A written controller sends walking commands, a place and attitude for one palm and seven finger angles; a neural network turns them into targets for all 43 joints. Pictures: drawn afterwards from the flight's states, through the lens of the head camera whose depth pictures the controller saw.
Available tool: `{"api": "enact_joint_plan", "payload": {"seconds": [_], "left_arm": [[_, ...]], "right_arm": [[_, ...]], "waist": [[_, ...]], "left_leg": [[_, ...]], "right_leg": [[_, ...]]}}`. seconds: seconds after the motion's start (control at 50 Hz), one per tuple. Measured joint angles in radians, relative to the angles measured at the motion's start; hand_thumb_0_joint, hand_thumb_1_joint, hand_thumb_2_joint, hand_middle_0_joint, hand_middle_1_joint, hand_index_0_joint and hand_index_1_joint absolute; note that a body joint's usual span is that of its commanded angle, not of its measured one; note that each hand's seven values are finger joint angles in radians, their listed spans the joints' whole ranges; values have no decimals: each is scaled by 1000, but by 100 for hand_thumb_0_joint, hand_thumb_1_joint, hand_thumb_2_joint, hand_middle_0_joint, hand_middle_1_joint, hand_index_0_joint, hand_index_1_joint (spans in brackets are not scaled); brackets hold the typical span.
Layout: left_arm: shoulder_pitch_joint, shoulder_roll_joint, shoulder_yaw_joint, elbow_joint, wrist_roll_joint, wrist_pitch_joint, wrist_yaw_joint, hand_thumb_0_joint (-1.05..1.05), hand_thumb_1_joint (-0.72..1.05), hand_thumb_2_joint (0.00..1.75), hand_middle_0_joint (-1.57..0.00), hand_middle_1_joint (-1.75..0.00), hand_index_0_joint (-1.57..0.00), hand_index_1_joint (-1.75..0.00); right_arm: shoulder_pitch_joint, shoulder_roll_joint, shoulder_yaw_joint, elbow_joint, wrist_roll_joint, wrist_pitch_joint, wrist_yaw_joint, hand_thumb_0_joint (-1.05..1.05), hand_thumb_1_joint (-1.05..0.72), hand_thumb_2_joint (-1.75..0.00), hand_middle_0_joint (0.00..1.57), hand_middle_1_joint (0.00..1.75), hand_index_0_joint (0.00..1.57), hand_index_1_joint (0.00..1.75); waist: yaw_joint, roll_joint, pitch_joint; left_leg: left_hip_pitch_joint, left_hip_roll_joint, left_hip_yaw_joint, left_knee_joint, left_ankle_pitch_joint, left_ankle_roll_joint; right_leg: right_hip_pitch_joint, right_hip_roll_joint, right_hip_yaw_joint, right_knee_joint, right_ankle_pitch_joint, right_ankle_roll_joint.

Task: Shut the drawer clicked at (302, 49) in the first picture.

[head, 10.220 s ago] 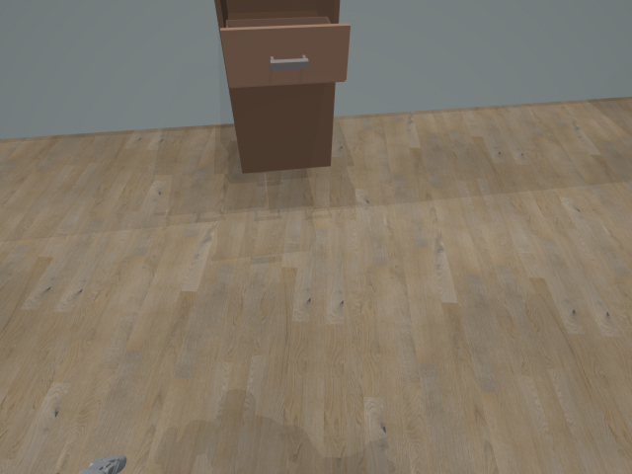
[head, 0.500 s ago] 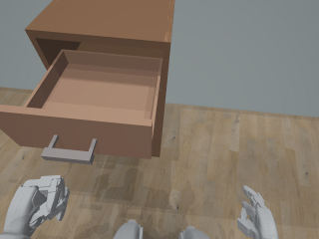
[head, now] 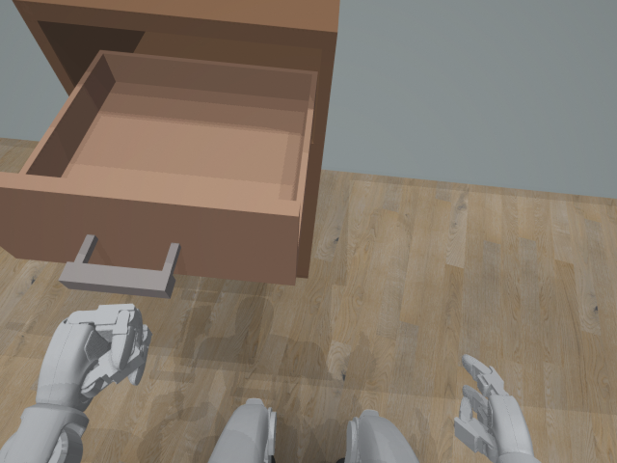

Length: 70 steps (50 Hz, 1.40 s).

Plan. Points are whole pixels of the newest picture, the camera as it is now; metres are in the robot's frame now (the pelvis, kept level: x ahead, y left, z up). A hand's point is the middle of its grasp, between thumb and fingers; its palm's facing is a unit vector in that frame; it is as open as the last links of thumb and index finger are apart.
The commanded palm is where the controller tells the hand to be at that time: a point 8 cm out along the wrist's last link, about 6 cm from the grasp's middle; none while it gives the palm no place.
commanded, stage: bring the fist close to the handle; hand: left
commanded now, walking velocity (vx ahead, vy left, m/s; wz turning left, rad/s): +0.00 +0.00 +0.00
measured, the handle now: (125, 263) +0.34 +0.25 +0.04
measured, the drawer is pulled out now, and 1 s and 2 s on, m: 0.29 0.28 0.15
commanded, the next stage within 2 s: push the drawer shut in 0.32 s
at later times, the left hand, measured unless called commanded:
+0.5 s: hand (143, 360) +0.23 +0.20 +0.04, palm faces -0.04 -1.00 -0.06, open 3.3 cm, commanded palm +0.22 +0.26 +0.04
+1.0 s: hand (152, 317) +0.28 +0.20 +0.03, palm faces -0.04 -1.00 -0.08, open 2.9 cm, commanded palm +0.28 +0.25 +0.04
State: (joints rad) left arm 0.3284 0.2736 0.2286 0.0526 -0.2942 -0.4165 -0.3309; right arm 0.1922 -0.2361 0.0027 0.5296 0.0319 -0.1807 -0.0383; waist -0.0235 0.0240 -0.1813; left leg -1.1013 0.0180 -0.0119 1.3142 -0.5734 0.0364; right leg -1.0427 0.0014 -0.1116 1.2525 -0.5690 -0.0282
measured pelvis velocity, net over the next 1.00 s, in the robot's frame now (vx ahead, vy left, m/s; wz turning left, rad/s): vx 0.00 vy -0.01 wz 0.01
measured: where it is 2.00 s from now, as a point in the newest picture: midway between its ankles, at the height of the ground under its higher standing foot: outside the picture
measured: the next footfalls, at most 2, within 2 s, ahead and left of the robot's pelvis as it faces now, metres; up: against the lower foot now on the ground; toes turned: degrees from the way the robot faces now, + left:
none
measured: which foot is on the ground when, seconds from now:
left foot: down 0.00-1.00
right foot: down 0.00-1.00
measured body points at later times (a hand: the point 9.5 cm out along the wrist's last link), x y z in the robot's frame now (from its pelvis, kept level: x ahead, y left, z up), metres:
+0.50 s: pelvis +0.00 +0.00 +0.00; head +0.09 +0.02 +0.44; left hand +0.22 +0.25 +0.04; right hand +0.20 -0.24 -0.08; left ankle +0.03 +0.09 -0.62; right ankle +0.02 -0.11 -0.62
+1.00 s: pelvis +0.00 -0.01 +0.00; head +0.10 +0.00 +0.44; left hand +0.27 +0.25 +0.04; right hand +0.16 -0.26 -0.09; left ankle +0.03 +0.09 -0.62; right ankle +0.02 -0.11 -0.62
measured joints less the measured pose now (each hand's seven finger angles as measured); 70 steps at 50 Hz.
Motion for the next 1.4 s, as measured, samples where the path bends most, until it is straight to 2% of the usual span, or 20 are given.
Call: {"api": "enact_joint_plan", "payload": {"seconds": [0.22,0.36,0.5,0.78,0.94,1.08,1.4], "left_arm": [[68,-6,-15,-57,3,5,33,2,90,90,-140,-160,-139,-160],[73,-8,-27,-66,5,-19,34,2,90,90,-140,-160,-139,-160],[60,-4,-36,-73,14,-5,40,2,90,90,-140,-160,-140,-160],[-74,18,-15,19,13,26,33,1,87,91,-140,-160,-139,-160],[-159,34,5,110,8,-3,9,-3,80,90,-140,-160,-140,-160],[-262,46,11,187,14,13,0,-4,79,91,-140,-160,-140,-160],[-464,75,39,386,32,20,-10,-2,74,87,-140,-160,-140,-160]], "right_arm": [[13,5,-6,-15,3,35,5,1,-90,-90,21,30,20,30],[7,0,-4,-21,1,34,3,1,-90,-90,21,30,20,30],[0,1,0,-30,1,43,1,1,-90,-90,21,30,20,30],[19,-12,14,-15,1,60,-4,1,-90,-90,21,30,20,30],[29,-32,14,19,0,51,-12,1,-90,-90,21,30,20,30],[22,-37,14,38,4,48,-19,1,-90,-90,21,30,20,30],[34,-29,29,42,5,77,-20,1,-90,-90,21,30,20,30]], "waist": [[-3,7,-9],[3,4,-10],[2,5,-10],[-6,7,-5],[-3,5,3],[-5,6,12],[-30,-3,20]], "left_leg": [[12,-2,7,-17,2,5],[-3,-3,2,1,-4,3],[-7,-2,-2,5,-4,-1],[-4,3,-6,-7,3,-11],[-15,3,-14,-6,9,-16],[-21,2,-13,-9,19,-16],[-5,5,2,-40,36,-8]], "right_leg": [[9,-1,8,-16,4,6],[-3,-2,3,1,-4,3],[-6,-1,-2,6,-6,-1],[-6,5,-4,-1,-2,-11],[-16,5,-12,0,2,-16],[-22,3,-11,-1,11,-16],[-12,7,5,-32,34,-8]]}}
